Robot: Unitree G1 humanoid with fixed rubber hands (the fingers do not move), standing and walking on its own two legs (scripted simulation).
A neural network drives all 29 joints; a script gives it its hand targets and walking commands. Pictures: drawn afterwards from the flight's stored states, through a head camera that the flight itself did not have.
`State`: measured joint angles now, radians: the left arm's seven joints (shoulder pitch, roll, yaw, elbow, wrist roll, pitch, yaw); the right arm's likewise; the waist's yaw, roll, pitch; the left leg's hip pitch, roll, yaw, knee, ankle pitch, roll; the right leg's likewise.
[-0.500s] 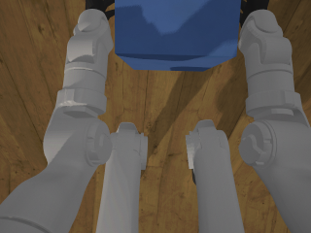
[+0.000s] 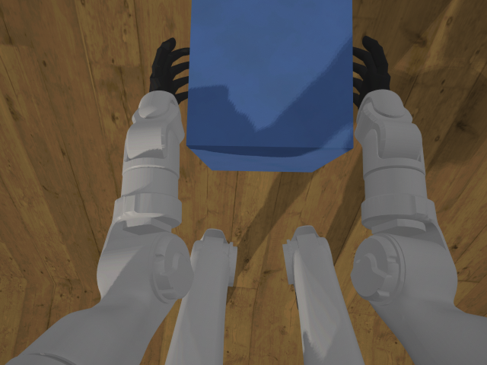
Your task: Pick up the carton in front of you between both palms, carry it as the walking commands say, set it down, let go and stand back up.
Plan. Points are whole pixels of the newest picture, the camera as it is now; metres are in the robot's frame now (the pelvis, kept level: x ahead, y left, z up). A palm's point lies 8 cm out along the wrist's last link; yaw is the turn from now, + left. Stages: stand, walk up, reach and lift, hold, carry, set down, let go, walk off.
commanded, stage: reach and lift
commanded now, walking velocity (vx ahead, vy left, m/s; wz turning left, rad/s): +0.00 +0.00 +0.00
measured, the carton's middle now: (265, 104) +0.51 -0.02 -0.13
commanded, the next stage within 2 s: none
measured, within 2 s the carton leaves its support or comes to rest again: neither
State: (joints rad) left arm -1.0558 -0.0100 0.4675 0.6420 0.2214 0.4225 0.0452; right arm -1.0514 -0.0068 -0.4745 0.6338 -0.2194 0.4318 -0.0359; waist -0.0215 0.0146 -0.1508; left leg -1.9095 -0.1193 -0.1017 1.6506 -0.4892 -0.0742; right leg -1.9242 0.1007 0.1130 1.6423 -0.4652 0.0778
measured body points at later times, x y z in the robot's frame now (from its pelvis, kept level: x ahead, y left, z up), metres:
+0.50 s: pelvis +0.05 +0.00 +0.14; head +0.19 +0.00 +0.57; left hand +0.46 +0.14 +0.10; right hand +0.45 -0.16 +0.10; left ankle +0.10 +0.13 -0.49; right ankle +0.11 -0.14 -0.49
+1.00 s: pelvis +0.09 +0.00 +0.24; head +0.09 +0.00 +0.69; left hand +0.41 +0.14 +0.25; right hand +0.40 -0.16 +0.25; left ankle +0.10 +0.13 -0.49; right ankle +0.11 -0.14 -0.49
